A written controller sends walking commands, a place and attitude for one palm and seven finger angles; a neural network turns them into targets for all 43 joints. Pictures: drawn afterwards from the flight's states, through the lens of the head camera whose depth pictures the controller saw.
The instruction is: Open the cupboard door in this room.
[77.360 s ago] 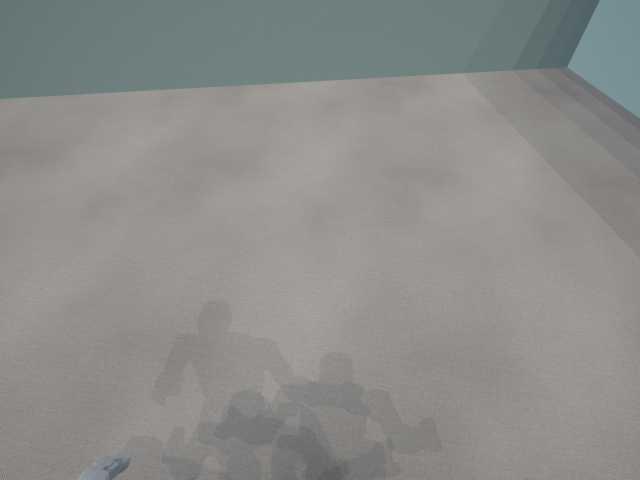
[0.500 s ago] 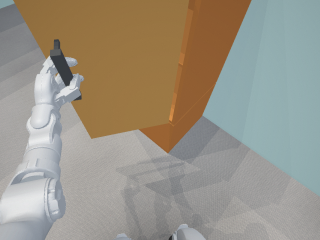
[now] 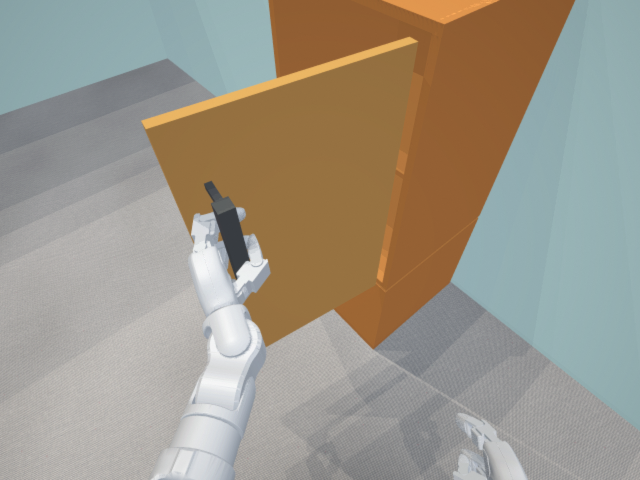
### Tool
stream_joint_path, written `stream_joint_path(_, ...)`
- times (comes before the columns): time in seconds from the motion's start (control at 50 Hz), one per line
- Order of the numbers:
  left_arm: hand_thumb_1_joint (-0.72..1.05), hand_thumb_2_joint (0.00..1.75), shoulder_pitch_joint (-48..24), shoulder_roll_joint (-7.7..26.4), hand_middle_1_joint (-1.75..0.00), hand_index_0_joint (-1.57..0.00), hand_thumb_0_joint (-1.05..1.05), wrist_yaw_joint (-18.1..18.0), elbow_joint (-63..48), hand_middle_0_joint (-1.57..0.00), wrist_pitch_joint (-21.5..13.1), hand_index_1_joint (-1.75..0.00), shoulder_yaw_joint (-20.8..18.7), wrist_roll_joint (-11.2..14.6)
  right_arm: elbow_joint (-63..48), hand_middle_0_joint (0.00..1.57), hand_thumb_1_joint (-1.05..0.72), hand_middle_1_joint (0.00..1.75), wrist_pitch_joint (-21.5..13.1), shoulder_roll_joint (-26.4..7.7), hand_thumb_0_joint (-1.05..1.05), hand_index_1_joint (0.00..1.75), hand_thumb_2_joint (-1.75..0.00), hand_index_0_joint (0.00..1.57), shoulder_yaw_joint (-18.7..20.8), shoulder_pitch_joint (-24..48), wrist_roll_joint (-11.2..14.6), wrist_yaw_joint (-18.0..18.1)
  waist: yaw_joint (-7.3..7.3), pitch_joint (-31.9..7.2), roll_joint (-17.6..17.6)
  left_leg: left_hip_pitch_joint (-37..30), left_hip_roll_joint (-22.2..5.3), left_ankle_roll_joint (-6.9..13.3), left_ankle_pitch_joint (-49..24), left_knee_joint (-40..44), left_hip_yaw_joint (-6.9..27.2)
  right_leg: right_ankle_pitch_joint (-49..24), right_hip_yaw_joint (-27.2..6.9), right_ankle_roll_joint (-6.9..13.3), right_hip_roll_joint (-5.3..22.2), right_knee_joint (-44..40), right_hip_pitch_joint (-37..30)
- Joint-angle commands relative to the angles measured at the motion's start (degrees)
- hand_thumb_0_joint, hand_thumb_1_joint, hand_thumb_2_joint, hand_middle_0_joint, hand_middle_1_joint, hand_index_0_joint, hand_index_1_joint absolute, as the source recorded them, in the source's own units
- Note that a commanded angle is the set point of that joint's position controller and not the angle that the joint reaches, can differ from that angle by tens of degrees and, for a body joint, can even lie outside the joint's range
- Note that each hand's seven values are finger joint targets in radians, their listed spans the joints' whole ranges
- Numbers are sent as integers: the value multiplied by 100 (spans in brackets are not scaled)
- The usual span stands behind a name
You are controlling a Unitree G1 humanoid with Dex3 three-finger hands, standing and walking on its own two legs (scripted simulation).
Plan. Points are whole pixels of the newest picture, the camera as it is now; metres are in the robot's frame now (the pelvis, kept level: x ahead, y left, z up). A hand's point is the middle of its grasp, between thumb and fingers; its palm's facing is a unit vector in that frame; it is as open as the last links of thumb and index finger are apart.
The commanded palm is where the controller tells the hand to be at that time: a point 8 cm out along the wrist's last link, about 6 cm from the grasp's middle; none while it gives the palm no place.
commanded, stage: pull the door open along its arc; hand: left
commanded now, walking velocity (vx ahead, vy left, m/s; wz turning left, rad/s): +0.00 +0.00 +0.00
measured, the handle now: (229, 236) +0.41 +0.14 +0.08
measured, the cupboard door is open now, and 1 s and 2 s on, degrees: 82 95 100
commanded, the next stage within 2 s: open thumb and fingers to let go in 0.28 s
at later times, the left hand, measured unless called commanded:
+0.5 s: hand (303, 297) +0.32 +0.03 +0.08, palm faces +0.37 -0.93 -0.05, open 6.2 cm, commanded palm +0.27 +0.07 +0.07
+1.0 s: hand (297, 296) +0.32 +0.04 +0.08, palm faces +0.37 -0.93 -0.04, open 13.8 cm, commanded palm +0.27 +0.07 +0.07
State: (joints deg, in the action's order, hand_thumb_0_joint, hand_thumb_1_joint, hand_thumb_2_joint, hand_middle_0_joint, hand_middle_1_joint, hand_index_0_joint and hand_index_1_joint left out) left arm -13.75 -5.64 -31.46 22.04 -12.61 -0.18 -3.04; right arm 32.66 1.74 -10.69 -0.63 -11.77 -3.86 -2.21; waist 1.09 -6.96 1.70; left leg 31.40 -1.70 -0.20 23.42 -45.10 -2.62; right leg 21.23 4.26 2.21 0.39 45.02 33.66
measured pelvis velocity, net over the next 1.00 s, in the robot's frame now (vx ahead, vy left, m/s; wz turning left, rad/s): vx -0.02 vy -0.01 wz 0.04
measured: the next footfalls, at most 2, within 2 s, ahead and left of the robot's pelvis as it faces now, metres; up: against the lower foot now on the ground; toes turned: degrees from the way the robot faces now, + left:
none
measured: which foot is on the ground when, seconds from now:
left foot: down 0.00-1.00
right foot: down 0.00-1.00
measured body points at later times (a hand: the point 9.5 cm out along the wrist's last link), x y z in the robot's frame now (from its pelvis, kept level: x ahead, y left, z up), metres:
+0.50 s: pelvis +0.00 -0.03 +0.00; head +0.02 -0.05 +0.45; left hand +0.29 +0.08 +0.08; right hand +0.19 -0.24 -0.10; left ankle -0.01 +0.12 -0.71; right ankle +0.01 -0.09 -0.71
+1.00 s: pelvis -0.02 -0.01 +0.00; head +0.01 -0.03 +0.45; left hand +0.29 +0.09 +0.08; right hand +0.15 -0.23 -0.11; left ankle -0.01 +0.12 -0.71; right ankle +0.01 -0.09 -0.71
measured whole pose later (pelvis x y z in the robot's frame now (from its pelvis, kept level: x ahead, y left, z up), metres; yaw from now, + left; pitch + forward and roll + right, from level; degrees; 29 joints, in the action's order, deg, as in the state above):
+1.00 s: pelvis -0.02 -0.01 +0.00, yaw +2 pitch +6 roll +1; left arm -8.1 -7.4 -36.8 16.1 -7.4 13.0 -4.7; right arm 36.0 1.1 -10.5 -0.2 -10.7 -3.9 -0.5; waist 0.3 -5.0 2.1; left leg 30.0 -1.2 -1.3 22.7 -46.3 -0.3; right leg 21.7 6.4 3.4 0.9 46.8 31.6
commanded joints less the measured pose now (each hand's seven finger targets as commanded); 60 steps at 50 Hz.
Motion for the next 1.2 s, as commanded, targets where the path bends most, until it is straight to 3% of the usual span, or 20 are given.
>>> stream_joint_path(0.0,90,90,-1086,92,-135,-40,0,-262,-1546,-40,-167,-135,351,-199,-672,20,-90,30,-96,-616,0,30,-90,20,300,136,1,129,22,-1393,-681,-451,156,53,-1484,522,86,-1806,-262,-108,29,-754,-1474)
stream_joint_path(0.12,90,90,-124,-542,-135,-40,0,-232,-2081,-40,-23,-135,1082,-245,-748,20,-90,30,-81,-516,0,30,-90,20,281,334,6,141,-47,-1321,-698,-652,168,50,-1667,540,116,-2247,-273,-104,75,-822,-1721)
stream_joint_path(0.14,90,90,-64,-549,-135,-40,0,-251,-2229,-40,-5,-135,1138,-266,-758,20,-90,30,-89,-497,0,30,-90,20,277,380,13,134,-29,-1246,-553,-671,172,42,-1658,525,115,-2300,-296,-116,108,-835,-1693)
stream_joint_path(0.28,90,90,951,-1046,-135,-40,0,-292,-2824,-40,261,-135,1688,-222,-860,20,-90,30,-202,-360,0,30,-90,20,205,630,52,87,-108,-1055,-683,-735,252,22,-1493,488,183,-2362,-397,-173,227,-1049,-1867)
stream_joint_path(0.36,90,90,-207,-528,-135,-40,0,-512,-2548,-40,327,-135,1196,-227,-640,20,-90,30,-201,-381,0,30,-90,20,151,774,30,201,13,-655,-811,-579,300,34,-1109,393,258,-1606,-616,-216,321,-1299,-1488)
stream_joint_path(0.38,83,87,-170,-545,-134,-40,0,-547,-2420,-40,347,-134,1115,-202,-615,20,-90,30,-213,-355,0,30,-90,20,147,816,5,214,-63,-659,-773,-537,323,28,-1022,366,255,-1396,-681,-225,340,-1352,-1449)
stream_joint_path(0.42,69,81,-234,-439,-133,-38,0,-564,-2309,-38,337,-133,998,-180,-570,20,-90,30,-225,-351,0,30,-90,20,144,877,5,247,-90,-735,-905,-527,341,26,-978,359,279,-1247,-796,-240,375,-1449,-1504)
stream_joint_path(0.44,62,78,-251,-530,-132,-38,0,-564,-2245,-38,346,-132,1048,-179,-562,20,-90,30,-216,-330,0,30,-90,20,141,871,1,247,-93,-783,-798,-530,342,24,-1000,378,277,-1276,-771,-231,378,-1396,-1512)
stream_joint_path(0.52,34,66,-225,-715,-129,-36,0,-494,-2205,-36,285,-129,1223,-255,-574,20,-90,30,-227,-347,0,30,-90,20,183,745,-16,218,-110,-1220,-791,-578,316,21,-1255,387,288,-1927,-581,-228,320,-1043,-1644)
stream_joint_path(0.6,6,54,-431,-775,-126,-34,0,-400,-2252,-34,212,-126,1341,-255,-585,20,-90,30,-229,-371,0,30,-90,20,206,659,-6,202,-13,-1302,-764,-566,292,31,-1299,334,272,-2126,-497,-237,299,-897,-1574)
stream_joint_path(0.64,-8,48,-444,-705,-124,-33,0,-351,-2164,-33,180,-124,1293,-226,-584,20,-90,30,-228,-401,0,30,-90,20,199,663,4,219,5,-1201,-915,-497,288,39,-1222,340,292,-1980,-513,-248,303,-940,-1527)
stream_joint_path(0.76,-50,30,-881,-816,-120,-30,0,-398,-2065,-30,106,-120,1443,-276,-577,20,-90,30,-278,-395,0,30,-90,20,198,746,26,222,35,-1010,-662,-505,279,55,-998,305,299,-1113,-462,-154,243,-969,-1142)
stream_joint_path(0.8,-50,30,-1006,-881,-120,-30,0,-448,-1994,-30,98,-120,1495,-321,-554,20,-90,30,-304,-404,0,30,-90,20,207,701,13,210,46,-1109,-661,-523,272,65,-1035,290,293,-1028,-374,-117,192,-878,-1065)
stream_joint_path(0.84,-50,30,-933,-845,-110,-28,0,-478,-1900,-28,117,-110,1428,-294,-570,20,-90,30,-318,-413,0,30,-90,20,207,723,18,212,13,-1134,-768,-480,270,63,-999,303,301,-970,-365,-119,177,-879,-1080)
stream_joint_path(0.9,-50,30,-913,-947,-95,-26,0,-517,-1957,-26,145,-95,1499,-293,-595,20,-90,30,-336,-403,0,30,-90,20,221,711,21,190,-38,-1260,-611,-524,254,53,-1115,316,274,-1051,-294,-67,125,-787,-1117)
stream_joint_path(1.02,-50,30,-920,-872,-65,-21,0,-614,-1766,-21,241,-65,1352,-284,-581,20,-90,30,-338,-430,0,30,-90,20,205,761,34,176,-105,-1107,-710,-426,248,42,-983,383,281,-685,-235,-28,81,-841,-1071)
stream_joint_path(1.06,-50,30,-1194,-906,-55,-19,0,-657,-1799,-19,247,-55,1373,-281,-559,20,-90,30,-342,-415,0,30,-90,20,197,767,27,176,-55,-1090,-660,-453,249,53,-932,368,267,-582,-246,-33,87,-851,-995)
stream_joint_path(1.12,-50,30,-1199,-813,-40,-17,0,-691,-1731,-17,267,-40,1249,-278,-544,20,-90,30,-343,-429,0,30,-90,20,187,779,25,181,-93,-1049,-723,-413,256,45,-891,394,273,-464,-257,-28,79,-905,-1011)
stream_joint_path(1.14,-50,30,-1185,-856,-35,-16,0,-703,-1810,-16,262,-35,1292,-292,-555,20,-90,30,-333,-413,0,30,-90,20,196,803,21,172,-119,-1130,-558,-455,255,42,-936,394,252,-507,-240,-8,68,-850,-1022)
stream_joint_path(1.18,-50,30,-1199,-929,-30,-15,0,-723,-1725,-15,297,-30,1313,-262,-546,20,-90,30,-334,-397,0,30,-90,20,185,810,18,161,-105,-1122,-613,-456,247,41,-936,380,253,-540,-215,-13,64,-831,-991)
